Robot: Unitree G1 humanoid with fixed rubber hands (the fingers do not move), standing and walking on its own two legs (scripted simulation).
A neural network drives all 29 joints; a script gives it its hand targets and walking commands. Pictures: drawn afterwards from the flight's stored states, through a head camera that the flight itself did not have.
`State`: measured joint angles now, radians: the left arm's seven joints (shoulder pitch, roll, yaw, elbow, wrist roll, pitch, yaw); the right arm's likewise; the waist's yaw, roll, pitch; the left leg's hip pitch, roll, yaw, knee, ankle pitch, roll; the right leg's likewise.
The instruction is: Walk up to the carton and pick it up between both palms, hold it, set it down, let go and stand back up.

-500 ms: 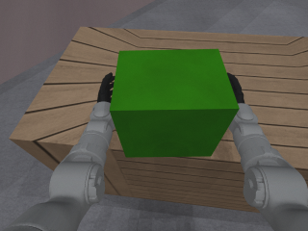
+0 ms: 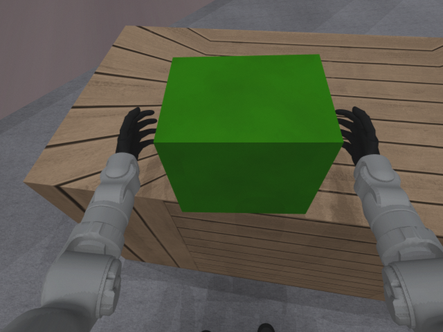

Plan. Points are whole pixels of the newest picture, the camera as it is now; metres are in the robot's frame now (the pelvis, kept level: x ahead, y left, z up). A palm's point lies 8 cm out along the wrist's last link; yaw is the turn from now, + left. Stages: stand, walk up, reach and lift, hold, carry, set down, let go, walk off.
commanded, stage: set down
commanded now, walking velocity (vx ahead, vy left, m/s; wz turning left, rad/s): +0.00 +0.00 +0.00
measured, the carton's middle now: (243, 141) +0.44 +0.00 +0.06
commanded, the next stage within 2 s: none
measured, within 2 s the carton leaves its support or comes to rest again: neither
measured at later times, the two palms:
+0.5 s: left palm (118, 183) +0.33 +0.21 +0.08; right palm (386, 196) +0.32 -0.22 +0.07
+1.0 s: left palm (97, 244) +0.23 +0.22 +0.07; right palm (400, 253) +0.23 -0.22 +0.07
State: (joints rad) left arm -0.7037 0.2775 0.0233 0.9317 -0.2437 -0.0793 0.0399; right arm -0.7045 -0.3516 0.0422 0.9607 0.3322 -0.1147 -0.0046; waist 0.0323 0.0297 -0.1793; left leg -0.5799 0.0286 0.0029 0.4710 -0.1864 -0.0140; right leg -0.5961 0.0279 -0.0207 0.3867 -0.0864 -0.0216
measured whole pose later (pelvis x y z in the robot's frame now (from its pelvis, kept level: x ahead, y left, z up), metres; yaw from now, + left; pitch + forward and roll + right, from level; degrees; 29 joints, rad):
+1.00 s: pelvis -0.01 +0.00 +0.01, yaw +0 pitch -5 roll +0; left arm 0.07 0.21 0.05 -0.04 -0.19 0.37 0.09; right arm 0.11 -0.22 -0.10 0.06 0.25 0.20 -0.01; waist 0.04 -0.02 0.02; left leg -0.11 0.01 0.02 0.41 -0.20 -0.01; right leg -0.17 0.01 0.01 0.41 -0.14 -0.02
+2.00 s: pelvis +0.03 +0.00 +0.01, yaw -1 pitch -4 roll -1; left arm 0.36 0.23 -0.01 -0.03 -0.12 0.22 0.07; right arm 0.38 -0.22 -0.05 0.10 0.18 0.06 0.02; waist 0.05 0.00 0.06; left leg -0.06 0.03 0.01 0.35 -0.23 -0.01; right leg -0.10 0.04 0.02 0.31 -0.15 -0.02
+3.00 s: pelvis +0.03 +0.02 +0.01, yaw -1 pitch -6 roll -1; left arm 0.22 0.17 -0.02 0.48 -0.01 0.14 0.04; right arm 0.20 -0.18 -0.04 0.67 -0.01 -0.13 0.04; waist 0.01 0.02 0.07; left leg -0.03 0.01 0.03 0.42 -0.27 0.01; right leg -0.08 0.02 0.03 0.38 -0.19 0.00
